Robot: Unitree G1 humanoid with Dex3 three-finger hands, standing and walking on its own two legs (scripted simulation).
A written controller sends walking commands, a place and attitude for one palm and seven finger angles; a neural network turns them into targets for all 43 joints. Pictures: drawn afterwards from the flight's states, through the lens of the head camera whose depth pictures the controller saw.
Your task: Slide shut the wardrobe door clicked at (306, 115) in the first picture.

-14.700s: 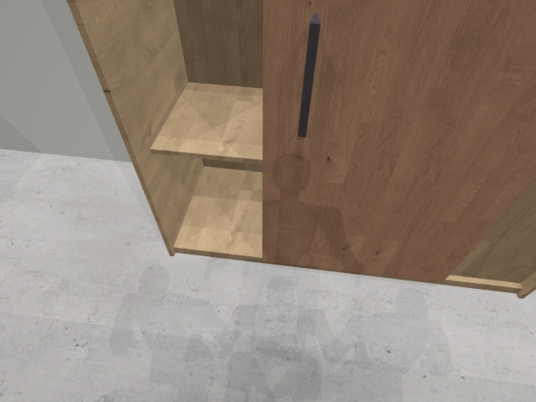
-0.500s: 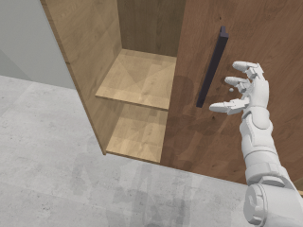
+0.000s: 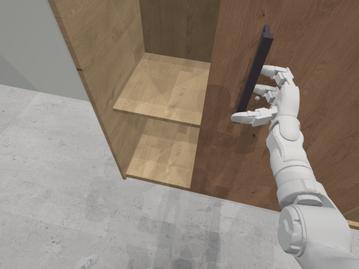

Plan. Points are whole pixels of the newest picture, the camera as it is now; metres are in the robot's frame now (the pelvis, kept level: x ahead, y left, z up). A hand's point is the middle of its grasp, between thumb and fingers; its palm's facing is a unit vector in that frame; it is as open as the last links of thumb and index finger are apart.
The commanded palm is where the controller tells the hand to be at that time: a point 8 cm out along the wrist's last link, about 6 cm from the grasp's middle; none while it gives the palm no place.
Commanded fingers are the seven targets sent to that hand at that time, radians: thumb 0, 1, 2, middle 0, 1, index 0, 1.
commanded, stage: feel for the door with the fingertips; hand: right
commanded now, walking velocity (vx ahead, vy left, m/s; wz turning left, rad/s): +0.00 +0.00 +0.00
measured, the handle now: (249, 80) +0.54 -0.09 +0.13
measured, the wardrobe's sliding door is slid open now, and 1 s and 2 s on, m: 0.39 0.39 0.39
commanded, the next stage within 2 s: slide the fingers in behind the handle in 0.52 s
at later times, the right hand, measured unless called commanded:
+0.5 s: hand (262, 91) +0.49 -0.11 +0.14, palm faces +0.09 +1.00 +0.01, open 14.0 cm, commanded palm +0.47 -0.16 +0.13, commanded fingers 0.00 0.50 -0.30 0.30 1.20 0.30 1.20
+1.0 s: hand (259, 95) +0.49 -0.11 +0.13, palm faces +0.08 +1.00 +0.02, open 14.0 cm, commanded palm +0.45 -0.15 +0.13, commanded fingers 0.00 0.50 -0.30 0.30 1.20 0.30 1.20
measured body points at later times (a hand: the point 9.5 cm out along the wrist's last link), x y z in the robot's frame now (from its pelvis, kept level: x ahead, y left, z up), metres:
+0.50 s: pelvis +0.01 +0.00 +0.00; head +0.06 +0.01 +0.45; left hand +0.03 +0.26 -0.13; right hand +0.48 -0.16 +0.14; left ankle +0.01 +0.10 -0.72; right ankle -0.01 -0.11 -0.72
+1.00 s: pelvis +0.00 +0.00 +0.00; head +0.06 +0.01 +0.44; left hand +0.03 +0.25 -0.13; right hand +0.48 -0.16 +0.13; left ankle +0.01 +0.10 -0.72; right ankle -0.01 -0.11 -0.72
